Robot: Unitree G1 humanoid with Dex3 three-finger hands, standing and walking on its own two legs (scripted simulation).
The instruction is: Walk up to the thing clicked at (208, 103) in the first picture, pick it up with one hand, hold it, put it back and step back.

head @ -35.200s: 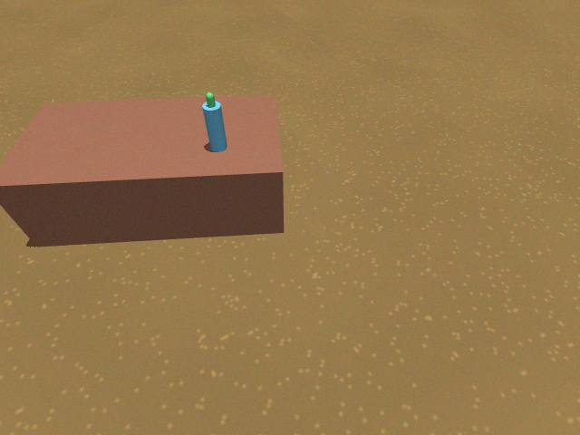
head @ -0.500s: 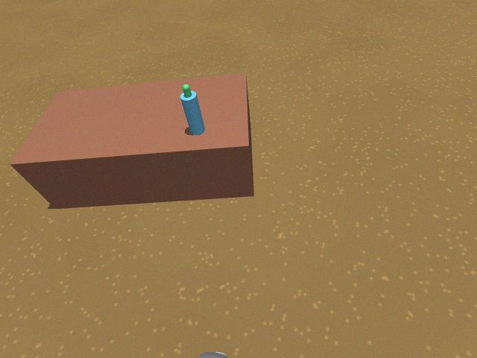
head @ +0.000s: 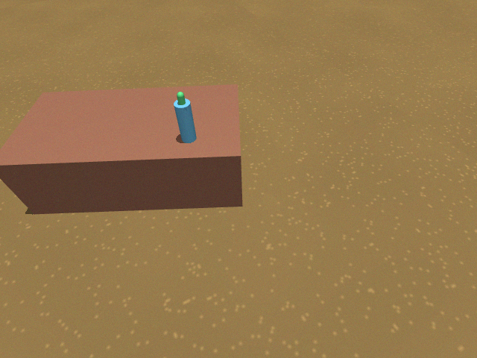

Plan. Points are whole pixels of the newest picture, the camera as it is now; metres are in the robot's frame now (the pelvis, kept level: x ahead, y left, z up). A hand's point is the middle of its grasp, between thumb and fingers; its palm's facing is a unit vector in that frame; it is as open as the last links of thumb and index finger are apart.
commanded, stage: step back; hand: left
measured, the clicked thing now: (184, 116) +1.09 +0.25 -0.28
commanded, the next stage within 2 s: stand in 0.80 s
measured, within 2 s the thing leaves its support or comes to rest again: neither
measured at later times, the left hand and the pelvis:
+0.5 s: hand out of the picture +0.16 +0.30 -0.14, palm faces +0.00 -0.93 -0.36, open 7.4 cm; pelvis +0.04 +0.04 +0.01, yaw -1 degrees
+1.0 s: hand out of the picture +0.10 +0.28 -0.13, palm faces -0.05 -0.94 -0.34, open 7.4 cm; pelvis +0.03 +0.03 +0.02, yaw -1 degrees
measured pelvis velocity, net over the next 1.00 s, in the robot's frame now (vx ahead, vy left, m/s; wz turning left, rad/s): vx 0.03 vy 0.03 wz -0.03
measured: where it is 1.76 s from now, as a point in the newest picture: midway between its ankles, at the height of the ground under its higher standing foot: outside the picture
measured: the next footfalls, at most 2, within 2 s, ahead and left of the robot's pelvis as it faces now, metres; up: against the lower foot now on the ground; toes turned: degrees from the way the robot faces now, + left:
left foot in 0.24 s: +0.07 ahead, +0.17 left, +0.00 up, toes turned +0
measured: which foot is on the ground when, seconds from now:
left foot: up 0.00-0.22, down 0.24-1.00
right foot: down 0.00-1.00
